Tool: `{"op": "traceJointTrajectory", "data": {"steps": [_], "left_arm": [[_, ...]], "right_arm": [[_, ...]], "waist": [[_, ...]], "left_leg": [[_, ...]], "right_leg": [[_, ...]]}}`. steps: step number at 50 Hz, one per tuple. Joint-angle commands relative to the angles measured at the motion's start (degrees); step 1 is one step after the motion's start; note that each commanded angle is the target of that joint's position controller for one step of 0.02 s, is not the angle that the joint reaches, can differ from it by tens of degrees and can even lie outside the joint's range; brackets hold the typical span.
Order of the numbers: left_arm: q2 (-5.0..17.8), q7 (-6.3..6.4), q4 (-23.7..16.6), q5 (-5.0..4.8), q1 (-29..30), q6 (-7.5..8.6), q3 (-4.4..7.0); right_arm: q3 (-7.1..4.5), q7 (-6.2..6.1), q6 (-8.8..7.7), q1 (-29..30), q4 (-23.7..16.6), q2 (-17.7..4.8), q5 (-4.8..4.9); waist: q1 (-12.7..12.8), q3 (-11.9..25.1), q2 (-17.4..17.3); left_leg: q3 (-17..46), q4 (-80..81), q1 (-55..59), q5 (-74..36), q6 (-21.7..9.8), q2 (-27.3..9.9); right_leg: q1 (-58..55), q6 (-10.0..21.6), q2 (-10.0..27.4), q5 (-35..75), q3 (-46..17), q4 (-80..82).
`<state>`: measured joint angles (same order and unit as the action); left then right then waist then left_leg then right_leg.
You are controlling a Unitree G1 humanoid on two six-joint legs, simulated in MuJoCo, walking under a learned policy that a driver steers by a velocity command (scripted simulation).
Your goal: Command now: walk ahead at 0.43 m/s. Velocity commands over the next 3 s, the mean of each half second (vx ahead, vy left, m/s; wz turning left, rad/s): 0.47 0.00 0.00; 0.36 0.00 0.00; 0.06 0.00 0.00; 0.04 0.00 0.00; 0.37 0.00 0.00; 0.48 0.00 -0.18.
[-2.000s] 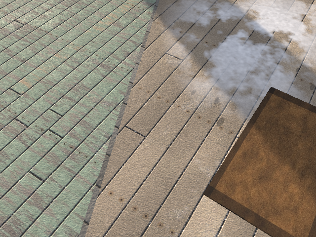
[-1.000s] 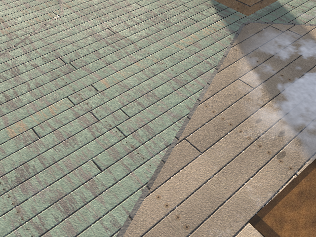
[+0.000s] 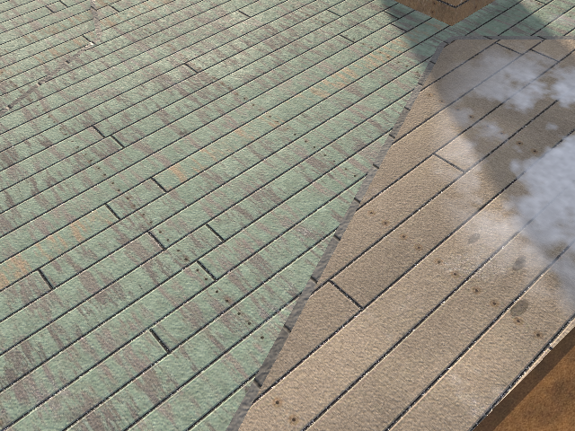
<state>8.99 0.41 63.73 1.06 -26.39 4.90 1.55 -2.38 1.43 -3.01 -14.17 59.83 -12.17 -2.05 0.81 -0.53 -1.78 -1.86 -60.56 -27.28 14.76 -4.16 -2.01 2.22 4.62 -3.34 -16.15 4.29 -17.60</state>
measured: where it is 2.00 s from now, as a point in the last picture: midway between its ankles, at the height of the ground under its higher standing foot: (314, 403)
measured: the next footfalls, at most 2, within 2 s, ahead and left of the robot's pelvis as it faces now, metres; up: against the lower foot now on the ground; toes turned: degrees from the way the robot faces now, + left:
left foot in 0.28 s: +0.32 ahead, +0.07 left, +0.00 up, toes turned +4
right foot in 0.82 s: +0.63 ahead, -0.09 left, +0.00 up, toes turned -4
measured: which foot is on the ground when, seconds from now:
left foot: up 0.00-0.26, down 0.28-0.80, up 0.82-1.00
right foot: down 0.00-0.28, up 0.30-0.80, down 0.82-1.00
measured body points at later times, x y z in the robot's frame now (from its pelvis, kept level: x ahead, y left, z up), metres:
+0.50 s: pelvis +0.28 +0.03 +0.00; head +0.29 +0.03 +0.45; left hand +0.35 +0.27 -0.15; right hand +0.25 -0.22 -0.15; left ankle +0.28 +0.07 -0.74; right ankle +0.29 -0.12 -0.66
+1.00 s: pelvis +0.52 -0.03 +0.00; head +0.56 -0.04 +0.44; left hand +0.58 +0.21 -0.15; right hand +0.54 -0.27 -0.16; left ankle +0.46 +0.10 -0.67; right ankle +0.59 -0.09 -0.74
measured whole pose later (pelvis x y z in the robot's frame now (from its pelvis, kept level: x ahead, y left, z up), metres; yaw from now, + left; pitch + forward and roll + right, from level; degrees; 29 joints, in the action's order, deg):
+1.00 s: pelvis +0.52 -0.03 +0.00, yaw +0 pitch +0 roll +0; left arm 10.0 0.7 58.0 0.8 -11.9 4.8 1.8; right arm -2.5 -1.1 -2.5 -15.2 58.9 -10.7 -1.4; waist -0.4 -5.5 -1.4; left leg 1.3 -60.7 -22.8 23.3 -1.4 0.1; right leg 16.3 5.8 -2.5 -6.4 6.8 -22.6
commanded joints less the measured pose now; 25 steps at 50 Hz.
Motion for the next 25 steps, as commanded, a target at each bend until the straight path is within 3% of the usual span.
{"op": "traceJointTrajectory", "data": {"steps": [1, 5, 8, 10, 11, 12, 13, 14, 15, 16, 17, 18, 19, 20, 22, 25], "left_arm": [[5.23, 0.43, 0.14, -0.27, -6.12, 1.11, 0.17], [4.87, 0.62, 0.22, -0.10, -6.87, 1.16, -0.53], [6.09, 0.93, 0.63, -0.03, -7.54, 1.38, -0.46], [7.34, 1.04, 0.53, -0.01, -5.98, 1.68, -0.20], [8.05, 1.17, 0.35, 0.00, -4.98, 1.69, 0.04], [8.74, 1.21, 0.11, 0.08, -3.94, 1.47, 0.28], [9.26, 1.09, -0.26, -0.29, -2.51, 1.17, 0.47], [7.15, 0.68, -1.60, -0.54, -3.09, 1.03, -0.05], [1.34, -0.17, -2.23, -2.43, -10.03, 0.83, -0.55], [7.21, -0.02, -3.09, -0.92, -4.73, 0.49, 0.77], [7.46, -0.19, -5.33, -0.38, 1.59, 0.65, 1.12], [6.57, -0.34, -5.92, -0.25, 3.81, 0.86, 1.16], [5.77, -0.49, -6.24, 0.35, 5.00, 0.33, 1.41], [3.89, -0.81, -5.64, 1.01, 2.27, -0.55, 1.09], [2.74, -1.19, -5.85, 1.33, 2.46, -1.72, 1.06], [4.09, -1.75, -8.96, 1.36, 10.18, -2.61, 1.33]], "right_arm": [[-0.37, 0.34, 0.36, 2.94, -3.30, -1.64, 0.12], [0.53, 0.38, 0.67, 14.41, -7.93, -0.18, 0.70], [0.91, 0.15, 0.63, 18.04, -9.78, -0.35, 1.10], [0.27, -0.48, 0.41, 14.84, -9.56, -2.15, 1.15], [-0.34, -0.87, 0.11, 10.40, -8.37, -3.38, 1.12], [-1.18, -1.25, -0.32, 2.83, -5.96, -4.73, 1.22], [-2.02, -1.67, -0.75, -5.75, -3.16, -5.80, 0.88], [-3.36, -2.17, -0.98, -14.04, -1.52, -10.06, -0.59], [-4.36, -1.80, -0.40, -14.66, -2.02, -13.23, -0.55], [-4.07, -1.10, -0.04, -8.07, -2.80, -11.45, 1.25], [-3.01, -1.02, -0.40, -2.24, -3.84, -7.81, 1.64], [-2.11, -0.91, -1.06, -0.33, -3.59, -4.33, 1.30], [-1.25, -1.11, -1.80, -0.35, -2.74, -2.01, 1.04], [-0.89, -1.44, -2.33, -1.32, -1.82, -1.47, 0.96], [-0.64, -1.64, -3.34, -4.44, -0.53, -1.72, 1.12], [-0.77, -1.74, -3.68, -7.77, 0.09, -4.11, 1.17]], "waist": [[-0.46, -6.08, 5.50], [1.12, -8.31, 6.86], [1.46, -8.41, 8.04], [-0.95, -5.98, 8.36], [-3.13, -3.35, 8.46], [-6.24, 0.67, 8.33], [-10.18, 4.58, 7.50], [-12.21, 10.11, 2.52], [-7.49, 17.43, -11.45], [-6.49, 12.19, -1.80], [-4.89, 3.52, -0.06], [-3.04, -1.66, 3.40], [-1.05, -3.24, 4.05], [0.66, -2.90, 1.94], [1.62, -3.17, 1.30], [1.00, -4.98, 0.37]], "left_leg": [[-1.43, 0.99, -14.40, -3.33, 1.20, -0.96], [-5.01, 14.64, -11.69, -7.69, 1.67, 0.99], [-7.21, 23.89, -4.97, -9.66, -0.12, 2.96], [-7.30, 26.05, 1.33, -8.81, -2.53, 4.78], [-7.09, 26.45, 5.87, -7.46, -3.71, 6.05], [-6.38, 28.00, 12.60, -6.89, -4.95, 7.01], [-5.08, 32.37, 23.10, -9.00, -6.12, 5.85], [7.65, 33.90, 35.50, 1.08, -8.60, -5.53], [40.45, 42.36, 47.58, 7.27, -18.25, -22.22], [41.41, 47.30, 41.36, 14.69, -17.79, -19.97], [32.50, 48.77, 32.95, 14.53, -15.85, -18.45], [26.55, 50.95, 24.75, 7.17, -13.68, -16.20], [20.80, 51.74, 19.56, 0.81, -10.93, -12.79], [17.34, 51.92, 16.59, -3.75, -10.36, -11.89], [13.31, 52.46, 15.23, -10.52, -9.93, -10.22], [9.32, 54.47, 16.67, -13.54, -9.28, -8.89]], "right_leg": [[-5.64, 4.73, 14.60, 25.86, -11.44, 8.30], [-2.25, 4.31, 12.45, 34.03, -7.14, 8.91], [-2.28, 4.22, 13.27, 41.30, -5.81, 8.38], [-4.51, 3.68, 14.39, 54.66, -4.81, 3.41], [-5.92, 3.33, 14.63, 61.10, -4.29, -1.99], [-6.69, 3.01, 14.51, 63.32, -3.94, -10.45], [-2.72, 2.46, 13.34, 57.18, -2.96, -21.40], [7.83, 2.11, 10.51, 36.98, -1.49, -37.94], [26.77, -0.11, -1.64, -11.08, -1.24, -62.66], [33.26, 1.26, 1.32, -8.74, -7.62, -65.85], [35.63, 1.66, 4.31, -3.91, -7.62, -63.48], [33.36, 1.75, 6.30, -1.22, -7.48, -59.17], [29.74, 1.57, 7.81, 0.05, -7.91, -55.54], [26.30, 0.89, 8.15, -0.09, -7.59, -53.30], [25.62, -0.21, 8.51, 0.07, -6.53, -50.03], [31.73, -1.79, 9.89, 5.30, -4.31, -43.31]]}}
Over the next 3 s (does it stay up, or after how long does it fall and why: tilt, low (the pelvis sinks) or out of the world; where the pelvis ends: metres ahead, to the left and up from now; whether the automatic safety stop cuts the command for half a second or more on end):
stays up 1.05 -0.01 0.00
